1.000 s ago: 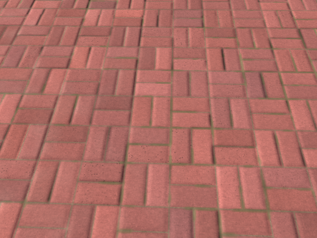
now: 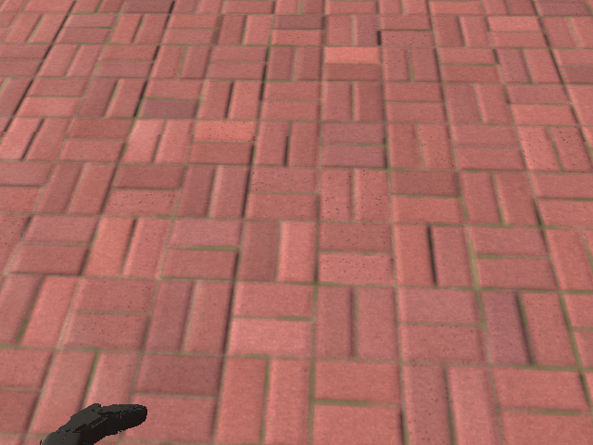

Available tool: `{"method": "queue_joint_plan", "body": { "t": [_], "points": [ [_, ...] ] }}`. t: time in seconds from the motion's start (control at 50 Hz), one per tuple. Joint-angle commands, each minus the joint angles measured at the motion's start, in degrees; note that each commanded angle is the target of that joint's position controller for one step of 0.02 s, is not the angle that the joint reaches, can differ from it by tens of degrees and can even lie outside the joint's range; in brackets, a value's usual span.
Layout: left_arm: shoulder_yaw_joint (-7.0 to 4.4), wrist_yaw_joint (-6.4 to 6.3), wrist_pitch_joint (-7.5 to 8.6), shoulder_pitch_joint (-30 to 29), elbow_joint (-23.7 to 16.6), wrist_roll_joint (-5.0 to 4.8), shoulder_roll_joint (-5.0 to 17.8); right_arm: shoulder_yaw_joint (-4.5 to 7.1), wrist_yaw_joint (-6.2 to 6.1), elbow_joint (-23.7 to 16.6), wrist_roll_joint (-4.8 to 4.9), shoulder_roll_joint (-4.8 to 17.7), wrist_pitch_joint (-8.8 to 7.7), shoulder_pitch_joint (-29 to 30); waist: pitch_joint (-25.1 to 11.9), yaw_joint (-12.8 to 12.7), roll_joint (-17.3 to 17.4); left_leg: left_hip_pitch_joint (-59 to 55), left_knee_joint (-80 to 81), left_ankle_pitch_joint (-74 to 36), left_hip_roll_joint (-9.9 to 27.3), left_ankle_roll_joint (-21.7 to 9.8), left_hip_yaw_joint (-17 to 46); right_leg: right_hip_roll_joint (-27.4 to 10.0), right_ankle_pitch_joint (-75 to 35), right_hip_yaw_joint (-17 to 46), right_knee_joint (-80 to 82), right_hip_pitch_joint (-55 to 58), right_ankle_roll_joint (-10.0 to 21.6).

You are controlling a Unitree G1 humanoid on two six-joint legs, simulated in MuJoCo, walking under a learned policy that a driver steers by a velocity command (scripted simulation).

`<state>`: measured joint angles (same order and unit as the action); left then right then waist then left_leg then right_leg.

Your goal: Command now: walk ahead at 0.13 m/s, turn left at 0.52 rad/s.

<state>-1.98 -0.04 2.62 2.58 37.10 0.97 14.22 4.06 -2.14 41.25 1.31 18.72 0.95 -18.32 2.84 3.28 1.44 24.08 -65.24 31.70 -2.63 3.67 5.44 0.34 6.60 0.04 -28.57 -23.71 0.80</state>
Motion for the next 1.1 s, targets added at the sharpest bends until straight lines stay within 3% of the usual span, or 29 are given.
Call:
{"method": "queue_joint_plan", "body": {
  "t": [0.02, 0.1, 0.18, 0.24, 0.28, 0.3, 0.32, 0.34, 0.36, 0.38, 0.4, 0.42, 0.46, 0.56, 0.66, 0.7, 0.72, 0.74, 0.76, 0.78, 0.84, 0.9, 0.96, 0.98, 1.0, 1.02, 1.04, 1.06, 1.1],
  "points": [
    [-2.43, -0.44, -0.78, 1.2, -1.9, 0.56, 8.0, 1.91, -0.63, -4.1, -0.17, 5.4, 1.98, -3.5, -7.1, -1.5, -9.5, 8.1, -3.8, -4.3, 4.9, 2.2, -1.6, -15.1, -13.3, 11.9, 11.3, 12.4, 11.7],
    [-3.22, -1.13, -0.74, 1.1, 0.0, 0.23, 9.2, 1.08, -0.08, -6.4, -0.74, 2.7, 2.07, -0.1, -8.2, -2.2, -9.0, 4.6, 6.3, -8.9, 6.4, 1.8, -3.2, -16.2, -15.7, 6.2, 12.9, 12.4, 13.7],
    [-4.03, -1.10, -1.66, 0.4, 0.9, -0.45, 11.4, 0.82, 1.33, -8.4, -0.65, 3.4, 2.22, 3.5, -8.7, -3.0, -9.0, -1.2, 16.0, -12.9, 6.8, 0.0, -5.1, -17.6, -12.3, 2.8, 13.3, 12.0, 13.5],
    [-4.51, -0.69, -2.09, 1.2, 1.9, -1.39, 13.0, 1.24, 2.22, -9.6, -0.57, 4.7, 2.60, 4.8, -7.8, -3.1, -9.2, -3.8, 23.0, -13.1, 6.3, -2.1, -6.6, -18.8, -9.2, 2.0, 11.6, 13.6, 11.9],
    [-4.58, -0.67, -2.44, 1.0, 2.7, -2.47, 13.0, 1.71, 2.62, -9.2, -0.75, 4.8, 2.60, 3.1, -7.8, -1.4, -8.2, -9.6, 32.9, -18.6, 4.4, -4.5, -8.5, -17.6, -5.4, -0.4, 7.0, 12.5, 8.5],
    [-4.25, -0.62, -2.62, 3.5, 3.8, -2.47, 11.4, 2.38, 2.36, -8.6, -1.02, 6.2, 2.54, 1.6, -7.7, -1.3, -5.8, -14.4, 37.5, -22.6, 3.6, -6.3, -7.2, -15.4, -0.5, -2.9, 2.3, 9.5, 5.1],
    [-3.45, -0.34, -2.82, 5.9, 4.2, -1.01, 8.2, 3.78, 1.52, -9.1, -0.99, 11.3, 2.38, 0.4, -6.8, -2.4, 7.0, -20.6, 44.3, -37.0, 12.6, -10.4, 6.5, -9.4, 11.4, -9.0, -11.4, 0.4, -0.7],
    [-3.02, -0.79, -2.72, 2.1, 0.4, 0.57, 7.7, 4.60, 1.25, -11.0, -2.15, 16.8, 1.85, 1.5, -5.2, -1.8, 18.5, -21.3, 46.7, -43.2, 24.9, -21.8, 25.4, -0.3, 30.3, -7.6, -24.5, -14.5, -4.9],
    [-3.93, -1.20, -2.71, -1.6, 0.2, 0.25, 10.2, 3.79, 1.64, -11.1, -3.29, 13.5, 0.54, 1.0, -7.3, 1.2, 10.8, -19.1, 47.4, -41.4, 23.7, -23.9, 23.9, -0.9, 31.0, 1.2, -34.0, -15.0, -4.5],
    [-4.24, -1.27, -2.94, -0.5, 0.5, -0.90, 10.5, 3.14, 1.74, -10.8, -3.19, 12.0, -0.46, 3.3, -6.9, -1.0, 9.1, -17.9, 47.0, -39.5, 20.9, -21.2, 18.9, -1.7, 26.2, 3.0, -36.3, -14.9, -3.6],
    [-4.55, -1.65, -3.18, 1.8, 2.1, -0.97, 10.5, 2.96, 1.58, -11.2, -2.07, 10.6, -0.81, 6.6, -6.7, -2.8, 6.0, -17.6, 46.3, -36.5, 17.7, -18.0, 15.4, -2.3, 21.7, 3.6, -35.7, -14.6, -3.5],
    [-4.77, -2.00, -3.33, 2.5, 2.6, -0.40, 11.1, 2.43, 1.32, -11.6, -1.10, 9.2, -0.73, 8.7, -6.7, -3.4, 6.0, -17.3, 45.7, -37.7, 16.7, -16.5, 14.0, -2.4, 18.7, 3.8, -35.0, -14.4, -3.9],
    [-4.70, -1.79, -3.15, 3.5, 3.0, -0.39, 10.3, 1.76, 0.79, -12.0, -1.34, 8.3, -0.36, 9.5, -8.3, -4.2, 6.3, -15.4, 45.0, -42.4, 14.5, -16.4, 12.1, -0.9, 15.2, 3.2, -36.1, -10.4, -5.0],
    [-3.56, -1.14, -2.84, 1.8, 2.8, -1.10, 8.0, 2.04, 0.08, -11.8, -1.29, 8.7, 0.34, 8.2, -9.0, -2.5, 6.7, -18.0, 43.6, -37.9, 13.4, -16.4, 13.5, -0.1, 12.7, 3.7, -21.7, -7.1, -6.1],
    [-2.64, 0.18, -2.87, 3.4, 3.6, -1.50, 7.1, 0.02, 1.18, -10.0, -2.40, 4.5, 0.37, 9.1, -8.6, -1.7, 7.5, -12.6, 43.0, -33.5, 13.7, -16.3, 13.0, -2.2, 13.1, 1.9, -10.5, 5.1, -5.0],
    [-1.92, 0.83, -2.43, 5.6, 4.6, -1.12, 5.4, -1.05, 1.74, -8.4, -2.25, 2.4, -0.08, 10.2, -7.2, -4.0, 5.9, -9.4, 42.5, -27.7, 11.7, -13.7, 11.1, -1.7, 3.0, 0.6, 3.4, 13.2, -3.6],
    [-1.84, 0.82, -2.30, 5.3, 4.4, -0.39, 6.4, -1.22, 1.91, -7.0, -2.67, 2.0, -0.69, 7.7, -6.4, -3.4, 4.1, -8.2, 42.3, -23.7, 9.7, -10.9, 9.8, -2.7, -3.0, 2.7, 6.7, 16.1, -2.5],
    [-2.43, 0.47, -2.24, 4.9, 3.4, 0.02, 10.7, -1.10, 1.92, -6.6, -3.83, 2.6, -1.29, 5.6, -6.3, -1.1, -1.5, -7.0, 38.2, -17.7, 5.9, -7.7, 6.5, -8.1, -14.6, 8.9, 5.6, 17.4, -0.4],
    [-2.93, 0.35, -2.32, 2.5, 3.6, -0.59, 13.2, -0.74, 1.92, -6.5, -4.19, 2.9, -1.71, 3.2, -5.7, 2.3, -7.8, -8.8, 38.5, -15.4, 1.9, -5.1, 1.6, -9.4, -10.9, 10.9, 4.4, 12.6, 3.4],
    [-3.07, 0.47, -2.32, 1.9, 3.1, -0.96, 12.3, -0.35, 1.30, -6.4, -3.97, 4.5, -1.70, 6.8, -4.3, -0.3, -9.1, -12.0, 37.1, -16.6, 1.5, -3.5, -0.1, -9.1, -2.0, 13.1, 6.8, 7.3, 5.0],
    [-2.90, 0.19, -1.77, 2.4, 2.9, -1.33, 12.0, 0.42, -0.16, -7.3, -2.90, 4.3, -0.63, 10.1, -2.8, -1.7, -11.2, -12.7, 34.3, -18.4, 1.5, -3.9, -2.0, -8.6, 0.5, 16.0, 7.9, 4.8, 4.6],
    [-2.81, -0.86, -2.39, 6.3, 3.1, -1.91, 10.8, 0.41, 0.16, -7.6, -2.47, 1.6, -1.11, 9.4, -3.4, -2.5, -10.0, -10.5, 32.8, -5.6, -0.3, -4.5, -5.0, -7.1, 26.6, 18.6, 9.0, 3.9, 6.1],
    [-2.88, -1.33, -2.47, 5.1, 1.2, -2.26, 10.5, 1.02, 1.05, -7.2, -1.61, 1.6, -3.58, 6.5, 0.1, -0.7, -7.7, -12.5, 37.4, -0.9, 2.7, -6.8, -1.2, -5.1, 35.6, 19.7, 6.9, -3.0, 6.0],
    [-2.58, -1.38, -2.22, 2.4, -0.4, -2.48, 9.2, 1.67, 1.14, -6.3, -1.54, 3.3, -4.46, 2.7, 0.1, 1.3, -3.7, -18.1, 42.2, 2.5, 6.8, -8.9, 4.5, -2.4, 32.6, 16.1, 0.6, -9.2, 4.1],
    [-1.99, -1.29, -1.76, -0.3, -2.3, -2.78, 6.6, 2.61, 1.23, -4.6, -1.60, 6.2, -5.05, -3.0, -0.7, 2.9, 3.5, -25.4, 49.3, 9.0, 14.5, -12.7, 16.4, 1.7, 26.8, 9.1, -11.5, -17.2, 1.6],
    [-1.83, -0.96, -1.26, -2.4, -4.2, -2.87, 6.5, 3.44, 1.50, -3.7, -2.00, 8.9, -5.44, -4.1, 1.2, 3.0, 9.8, -26.8, 55.1, 10.5, 24.6, -17.8, 29.8, 0.6, 24.8, 6.3, -23.9, -24.5, 1.0],
    [-2.60, -0.72, -0.94, -1.2, -4.0, -2.79, 8.6, 2.72, 1.14, -4.1, -2.24, 6.8, -5.76, -3.4, 1.7, 1.6, 5.3, -25.5, 55.2, 8.9, 25.9, -19.6, 30.6, -2.0, 23.7, 8.5, -31.7, -26.5, 1.2],
    [-2.71, -0.17, -0.75, 1.3, -3.4, -3.19, 8.3, 2.38, 0.74, -4.5, -1.57, 5.7, -5.87, -1.7, 1.8, -0.1, 5.0, -25.2, 55.0, 7.0, 25.1, -18.9, 27.0, -3.3, 20.8, 8.7, -34.4, -27.3, 1.1],
    [-2.44, 0.84, -0.42, 1.9, -2.9, -3.03, 7.2, 2.13, 0.52, -4.3, -0.90, 5.2, -5.72, 0.3, 2.3, -0.3, 4.8, -25.3, 56.3, -2.7, 21.2, -15.6, 16.3, -5.4, 14.9, 6.9, -33.0, -26.9, 0.0]
  ]
}}
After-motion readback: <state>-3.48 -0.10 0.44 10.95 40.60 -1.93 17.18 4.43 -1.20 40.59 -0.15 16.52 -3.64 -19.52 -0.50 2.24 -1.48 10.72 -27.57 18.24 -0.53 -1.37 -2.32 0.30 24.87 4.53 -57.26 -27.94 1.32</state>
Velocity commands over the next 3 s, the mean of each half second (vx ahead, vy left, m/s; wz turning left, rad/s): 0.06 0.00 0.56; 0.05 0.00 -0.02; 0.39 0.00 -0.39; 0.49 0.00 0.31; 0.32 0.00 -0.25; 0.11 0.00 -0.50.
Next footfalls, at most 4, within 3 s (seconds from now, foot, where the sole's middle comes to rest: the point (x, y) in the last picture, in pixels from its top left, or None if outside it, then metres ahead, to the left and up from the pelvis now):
0.30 left None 0.07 0.14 -0.77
0.72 right None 0.14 -0.09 -0.77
1.34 right None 0.32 -0.13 -0.77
1.88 left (275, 361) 0.65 0.07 -0.77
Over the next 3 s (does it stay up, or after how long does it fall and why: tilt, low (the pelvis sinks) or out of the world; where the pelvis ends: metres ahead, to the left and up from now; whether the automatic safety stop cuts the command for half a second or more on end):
stays up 0.90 0.01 0.01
